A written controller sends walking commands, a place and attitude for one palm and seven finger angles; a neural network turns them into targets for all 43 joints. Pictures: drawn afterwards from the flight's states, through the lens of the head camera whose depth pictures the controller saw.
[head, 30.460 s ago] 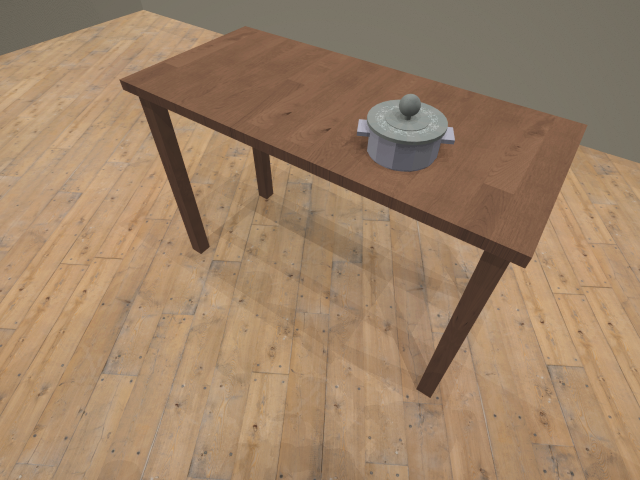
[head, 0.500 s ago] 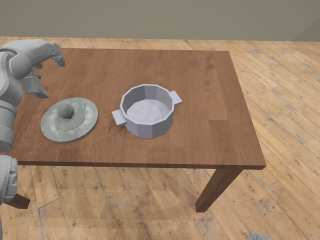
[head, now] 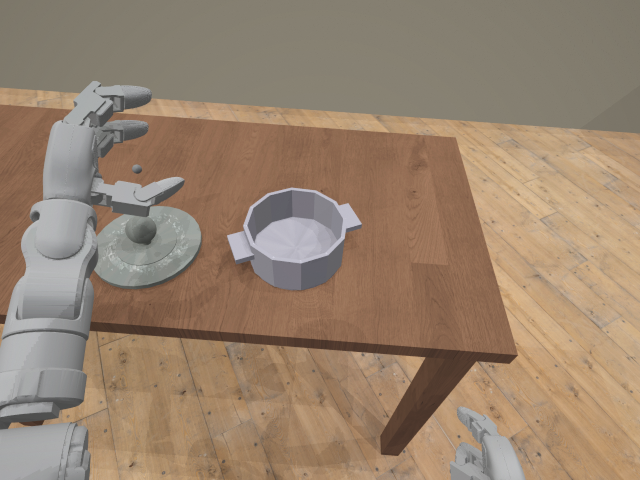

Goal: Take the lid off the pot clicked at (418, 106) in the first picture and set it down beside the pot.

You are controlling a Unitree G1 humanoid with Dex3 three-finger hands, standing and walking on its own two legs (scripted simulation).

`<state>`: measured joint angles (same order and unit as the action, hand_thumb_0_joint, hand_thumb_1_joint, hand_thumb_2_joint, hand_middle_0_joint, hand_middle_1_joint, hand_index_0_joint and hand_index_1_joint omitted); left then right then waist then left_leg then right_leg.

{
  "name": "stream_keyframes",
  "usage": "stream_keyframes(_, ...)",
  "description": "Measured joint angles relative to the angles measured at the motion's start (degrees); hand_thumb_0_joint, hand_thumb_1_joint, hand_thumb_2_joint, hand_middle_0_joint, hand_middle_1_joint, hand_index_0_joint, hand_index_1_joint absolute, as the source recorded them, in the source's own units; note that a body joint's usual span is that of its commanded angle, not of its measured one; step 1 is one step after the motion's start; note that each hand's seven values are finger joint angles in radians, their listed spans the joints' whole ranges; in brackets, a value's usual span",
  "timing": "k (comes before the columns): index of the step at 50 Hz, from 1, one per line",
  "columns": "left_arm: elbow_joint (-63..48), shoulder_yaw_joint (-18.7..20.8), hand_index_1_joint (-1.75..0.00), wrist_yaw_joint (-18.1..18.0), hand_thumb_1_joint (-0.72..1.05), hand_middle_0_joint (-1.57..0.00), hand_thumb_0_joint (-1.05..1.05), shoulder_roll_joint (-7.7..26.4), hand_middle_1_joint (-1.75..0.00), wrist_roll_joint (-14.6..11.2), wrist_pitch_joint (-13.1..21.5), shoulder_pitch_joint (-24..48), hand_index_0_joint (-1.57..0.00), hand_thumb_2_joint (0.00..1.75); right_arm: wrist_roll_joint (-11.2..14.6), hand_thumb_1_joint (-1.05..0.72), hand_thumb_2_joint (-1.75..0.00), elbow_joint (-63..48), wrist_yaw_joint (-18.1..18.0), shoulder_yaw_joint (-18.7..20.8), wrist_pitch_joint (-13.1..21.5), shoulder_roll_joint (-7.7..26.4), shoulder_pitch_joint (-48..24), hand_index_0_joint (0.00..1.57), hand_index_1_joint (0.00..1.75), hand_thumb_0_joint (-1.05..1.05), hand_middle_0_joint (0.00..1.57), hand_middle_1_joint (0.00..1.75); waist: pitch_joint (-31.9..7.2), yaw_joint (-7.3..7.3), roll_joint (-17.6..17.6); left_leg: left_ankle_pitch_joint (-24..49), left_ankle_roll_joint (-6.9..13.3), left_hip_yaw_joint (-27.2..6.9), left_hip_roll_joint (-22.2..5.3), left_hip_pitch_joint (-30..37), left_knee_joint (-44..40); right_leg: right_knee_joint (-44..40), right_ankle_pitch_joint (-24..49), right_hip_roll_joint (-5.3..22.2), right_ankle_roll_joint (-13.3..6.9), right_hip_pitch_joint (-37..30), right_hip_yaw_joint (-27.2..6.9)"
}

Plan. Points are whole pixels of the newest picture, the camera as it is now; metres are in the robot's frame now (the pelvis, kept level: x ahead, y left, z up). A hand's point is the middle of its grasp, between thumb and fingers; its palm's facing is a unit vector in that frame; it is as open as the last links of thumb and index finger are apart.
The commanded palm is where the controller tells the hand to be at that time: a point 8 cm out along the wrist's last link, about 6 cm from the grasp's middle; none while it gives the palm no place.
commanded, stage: draw the hand back to the body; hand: left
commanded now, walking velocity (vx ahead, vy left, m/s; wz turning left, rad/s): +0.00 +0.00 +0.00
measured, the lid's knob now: (141, 229) +0.45 +0.31 +0.02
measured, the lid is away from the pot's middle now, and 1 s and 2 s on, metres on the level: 0.24 0.24 0.24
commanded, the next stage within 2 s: step back with the hand held close in 1.54 s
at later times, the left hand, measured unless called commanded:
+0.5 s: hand (128, 203) +0.33 +0.23 +0.20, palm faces +0.44 -0.86 -0.27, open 8.9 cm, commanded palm +0.27 +0.27 +0.21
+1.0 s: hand (110, 276) +0.25 +0.22 +0.18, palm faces +0.43 -0.86 -0.28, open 7.5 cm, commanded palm +0.19 +0.25 +0.20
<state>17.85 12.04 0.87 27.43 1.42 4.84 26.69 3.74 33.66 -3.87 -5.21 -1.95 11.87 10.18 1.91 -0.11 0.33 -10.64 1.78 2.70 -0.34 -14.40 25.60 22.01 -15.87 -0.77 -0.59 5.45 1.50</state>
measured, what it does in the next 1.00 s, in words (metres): stands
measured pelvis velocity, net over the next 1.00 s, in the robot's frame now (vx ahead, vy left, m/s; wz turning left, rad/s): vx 0.01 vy -0.04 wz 0.00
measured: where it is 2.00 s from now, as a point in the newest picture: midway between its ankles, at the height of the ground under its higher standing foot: outside the picture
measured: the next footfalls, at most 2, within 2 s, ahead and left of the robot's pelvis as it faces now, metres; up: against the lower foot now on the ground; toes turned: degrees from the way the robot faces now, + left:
none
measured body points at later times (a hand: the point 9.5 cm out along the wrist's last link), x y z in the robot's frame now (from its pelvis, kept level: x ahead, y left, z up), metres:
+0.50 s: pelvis +0.03 -0.04 +0.00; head +0.02 -0.07 +0.45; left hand +0.30 +0.27 +0.21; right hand +0.20 -0.29 -0.10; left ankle +0.03 +0.10 -0.74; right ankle -0.04 -0.12 -0.74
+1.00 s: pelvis +0.01 -0.04 +0.00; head +0.00 -0.06 +0.45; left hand +0.22 +0.26 +0.20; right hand +0.21 -0.27 -0.09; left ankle +0.03 +0.10 -0.74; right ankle -0.04 -0.12 -0.74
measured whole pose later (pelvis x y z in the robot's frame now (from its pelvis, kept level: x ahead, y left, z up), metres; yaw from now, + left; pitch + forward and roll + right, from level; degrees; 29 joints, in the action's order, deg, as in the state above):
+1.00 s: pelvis +0.01 -0.04 +0.00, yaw +0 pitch -4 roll +0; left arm -14.5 19.2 -4.5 20.2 -7.8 5.7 -12.5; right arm 2.5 36.9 -3.6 -1.1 3.0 13.7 8.7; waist 1.5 -2.3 -3.4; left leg -11.3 -1.0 1.7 -2.3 -8.6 23.9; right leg 20.7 -17.0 -3.0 -3.4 -0.2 2.2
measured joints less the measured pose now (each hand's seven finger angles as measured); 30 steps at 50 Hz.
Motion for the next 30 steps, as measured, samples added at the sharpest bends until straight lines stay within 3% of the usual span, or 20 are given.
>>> stream_keyframes(4,-4.65,4.02,-0.74,-3.74,0.01,-0.4,-0.01,-1.0,-0.75,-3.45,0.27,-4.05,-0.39,0.76,-0.79,-0.9,-0.9,0.47,0.05,0.84,2.36,0.45,0.26,0.2,0.3,0.01,0.2,0.3,0.04,0.66,-0.88,-0.62,-0.65,0.31,-0.72,1.45,-0.15,-0.85,-0.06,-0.68,-0.58,-1.57,-0.44)
stream_keyframes(9,-7.71,6.03,-0.69,-4.79,0.1,-0.37,0.0,-1.28,-0.7,-5.79,0.1,-9.72,-0.37,0.78,-0.72,-0.9,-0.9,2.29,0.47,2.52,2.32,2.31,1.14,0.2,0.3,0.01,0.2,0.3,-1.07,0.3,-2.34,-1.33,-1.18,0.3,-1.12,1.94,-0.06,-0.58,-0.89,-1.09,-1.05,-1.92,-0.51)
stream_keyframes(17,-13.31,7.43,-0.6,-5.62,0.28,-0.33,0.0,-2.1,-0.61,-6.89,-1.11,-16.22,-0.33,0.81,-0.34,-0.9,-0.9,4.45,0.21,4.01,2.48,4.1,1.27,0.2,0.3,0.01,0.2,0.3,-0.76,-0.53,-2.58,-1.72,-2.22,-0.41,-1.6,3.05,-0.34,0.0,-2.04,-1.69,-2.16,-2.81,0.11)
stream_keyframes(30,-20.8,8.95,-0.45,-5.33,0.59,-0.27,0.0,-3.78,-0.45,-8.41,-0.55,-25.99,-0.27,0.85,-0.39,-0.9,-0.9,3.35,0.46,4.52,3.24,3.12,-1.4,0.2,0.3,0.01,0.2,0.3,-1.34,-0.79,-3.24,-1.91,-2.72,-0.75,-2.23,4.5,-0.69,0.18,-2.63,-2.43,-3.22,-4.05,0.36)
